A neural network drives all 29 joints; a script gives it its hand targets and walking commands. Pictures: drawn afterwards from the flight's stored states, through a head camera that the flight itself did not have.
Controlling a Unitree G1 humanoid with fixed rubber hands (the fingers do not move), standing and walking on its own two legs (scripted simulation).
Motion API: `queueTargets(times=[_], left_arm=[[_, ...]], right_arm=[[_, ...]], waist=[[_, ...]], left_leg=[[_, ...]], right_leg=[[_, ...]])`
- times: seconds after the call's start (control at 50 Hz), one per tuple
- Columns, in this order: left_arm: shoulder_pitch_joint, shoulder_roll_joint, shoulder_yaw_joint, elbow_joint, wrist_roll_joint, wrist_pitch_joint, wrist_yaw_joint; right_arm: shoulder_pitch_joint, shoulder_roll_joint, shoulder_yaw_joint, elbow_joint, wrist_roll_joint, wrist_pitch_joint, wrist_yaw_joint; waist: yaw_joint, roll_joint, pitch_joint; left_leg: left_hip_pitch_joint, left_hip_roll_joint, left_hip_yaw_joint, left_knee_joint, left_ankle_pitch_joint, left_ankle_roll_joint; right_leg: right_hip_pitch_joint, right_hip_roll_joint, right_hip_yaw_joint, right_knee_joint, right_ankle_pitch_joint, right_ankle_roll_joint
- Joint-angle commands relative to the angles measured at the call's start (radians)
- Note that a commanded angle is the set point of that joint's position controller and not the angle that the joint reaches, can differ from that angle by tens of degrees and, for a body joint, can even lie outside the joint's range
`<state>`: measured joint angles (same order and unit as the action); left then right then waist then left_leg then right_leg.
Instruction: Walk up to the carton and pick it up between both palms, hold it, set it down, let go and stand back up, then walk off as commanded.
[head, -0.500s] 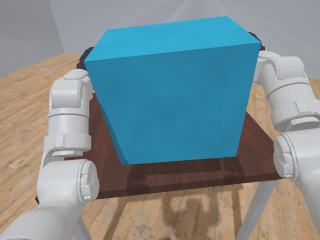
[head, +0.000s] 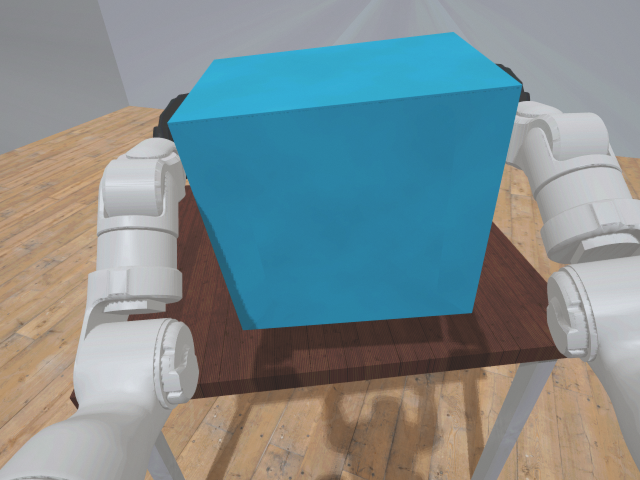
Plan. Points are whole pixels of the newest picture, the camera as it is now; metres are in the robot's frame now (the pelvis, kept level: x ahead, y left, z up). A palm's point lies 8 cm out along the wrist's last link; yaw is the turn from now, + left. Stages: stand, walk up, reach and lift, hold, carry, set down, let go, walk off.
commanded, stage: hold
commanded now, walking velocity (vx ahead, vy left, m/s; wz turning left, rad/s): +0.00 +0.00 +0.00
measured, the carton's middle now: (343, 187) +0.38 -0.01 +0.25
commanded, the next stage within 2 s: set down in 0.58 s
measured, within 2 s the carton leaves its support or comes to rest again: neither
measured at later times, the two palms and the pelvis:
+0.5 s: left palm (171, 156) +0.36 +0.19 +0.31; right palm (508, 124) +0.37 -0.20 +0.33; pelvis +0.00 +0.00 +0.00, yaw +0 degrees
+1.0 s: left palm (173, 137) +0.39 +0.19 +0.32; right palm (503, 115) +0.39 -0.19 +0.33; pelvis +0.01 -0.01 +0.00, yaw +0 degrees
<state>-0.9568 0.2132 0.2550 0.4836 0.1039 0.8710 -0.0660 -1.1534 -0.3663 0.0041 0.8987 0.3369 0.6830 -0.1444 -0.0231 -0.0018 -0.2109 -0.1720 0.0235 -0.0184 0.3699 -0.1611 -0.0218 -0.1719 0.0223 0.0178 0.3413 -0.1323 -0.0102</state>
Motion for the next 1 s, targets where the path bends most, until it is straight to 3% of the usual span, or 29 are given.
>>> queueTargets(times=[0.0,0.28,0.56,0.58,0.62,0.7,0.72,0.74,0.8,0.82,0.86,0.94,0.98], left_arm=[[-0.904,-0.529,-0.248,-0.164,-0.207,-0.082,-0.134],[-0.899,-0.522,-0.243,-0.161,-0.211,-0.078,-0.132],[-0.917,-0.536,-0.245,-0.144,-0.204,-0.082,-0.133],[-0.876,-0.501,-0.241,-0.229,-0.204,-0.102,-0.129],[-0.872,-0.486,-0.224,-0.188,-0.192,-0.104,-0.132],[-0.932,-0.479,-0.184,-0.158,-0.182,-0.145,-0.135],[-0.937,-0.464,-0.181,-0.157,-0.177,-0.153,-0.137],[-0.953,-0.455,-0.152,-0.136,-0.161,-0.173,-0.144],[-0.915,-0.399,-0.085,-0.055,-0.115,-0.203,-0.164],[-0.896,-0.374,-0.06,-0.012,-0.098,-0.21,-0.171],[-0.836,-0.353,-0.039,0.043,-0.062,-0.211,-0.191],[-0.781,-0.314,-0.014,0.088,-0.019,-0.211,-0.224],[-0.762,-0.328,-0.042,0.037,-0.027,-0.223,-0.224]], right_arm=[[-0.825,0.67,0.11,-0.321,0.211,-0.038,0.191],[-0.832,0.67,0.116,-0.342,0.214,-0.037,0.187],[-0.829,0.665,0.098,-0.283,0.201,-0.038,0.199],[-0.827,0.697,0.099,-0.367,0.216,-0.052,0.186],[-0.838,0.686,0.097,-0.363,0.207,-0.051,0.172],[-0.894,0.687,0.035,-0.355,0.139,-0.109,0.163],[-0.877,0.666,0.011,-0.325,0.115,-0.119,0.164],[-0.909,0.677,-0.001,-0.333,0.095,-0.149,0.162],[-0.855,0.683,-0.035,-0.257,0.03,-0.192,0.165],[-0.835,0.668,-0.044,-0.218,0.004,-0.195,0.167],[-0.783,0.648,-0.064,-0.159,-0.025,-0.204,0.164],[-0.754,0.625,-0.069,-0.155,-0.056,-0.221,0.15],[-0.75,0.616,-0.046,-0.214,-0.039,-0.244,0.141]], waist=[[-0.012,0.043,-0.306],[-0.008,0.025,-0.31],[-0.008,0.054,-0.281],[-0.003,-0.009,-0.356],[-0.018,-0.019,-0.328],[-0.027,-0.019,-0.31],[-0.043,-0.01,-0.299],[-0.035,-0.007,-0.279],[-0.028,-0.031,-0.22],[-0.033,-0.062,-0.201],[-0.04,-0.064,-0.139],[-0.045,-0.073,-0.09],[-0.044,-0.06,-0.122]], left_leg=[[-0.111,-0.029,-0.034,-0.089,0.014,0.007],[-0.106,-0.03,-0.033,-0.081,0.038,0.007],[-0.134,-0.022,-0.033,-0.106,-0.022,0.009],[-0.065,-0.048,-0.016,-0.102,0.061,0.03],[-0.05,-0.051,-0.017,-0.103,0.044,0.035],[-0.055,-0.05,-0.015,-0.103,0.006,0.043],[-0.049,-0.051,-0.011,-0.109,-0.02,0.038],[-0.054,-0.051,-0.003,-0.11,-0.043,0.041],[-0.051,-0.057,0.012,-0.118,-0.086,0.06],[-0.051,-0.06,0.01,-0.125,-0.119,0.07],[-0.033,-0.06,0.019,-0.134,-0.132,0.078],[-0.015,-0.066,0.03,-0.135,-0.109,0.084],[0.016,-0.067,0.032,-0.128,-0.036,0.071]], right_leg=[[0.227,0.039,0.052,-0.063,0.09,-0.015],[0.224,0.04,0.051,-0.064,0.097,-0.012],[0.215,0.039,0.048,-0.06,0.064,-0.021],[0.293,0.037,0.04,-0.052,0.122,-0.005],[0.29,0.027,0.046,-0.064,0.11,0.001],[0.254,0.017,0.031,-0.069,0.067,0.003],[0.254,0.013,0.026,-0.071,0.051,0.004],[0.246,0.007,0.025,-0.072,0.02,0.003],[0.24,-0.011,0.015,-0.081,-0.039,0.005],[0.243,-0.014,0.009,-0.085,-0.063,0.008],[0.238,-0.021,0.004,-0.095,-0.091,0.008],[0.266,-0.028,0.0,-0.094,-0.06,0.018],[0.297,-0.024,-0.001,-0.081,0.041,0.021]])
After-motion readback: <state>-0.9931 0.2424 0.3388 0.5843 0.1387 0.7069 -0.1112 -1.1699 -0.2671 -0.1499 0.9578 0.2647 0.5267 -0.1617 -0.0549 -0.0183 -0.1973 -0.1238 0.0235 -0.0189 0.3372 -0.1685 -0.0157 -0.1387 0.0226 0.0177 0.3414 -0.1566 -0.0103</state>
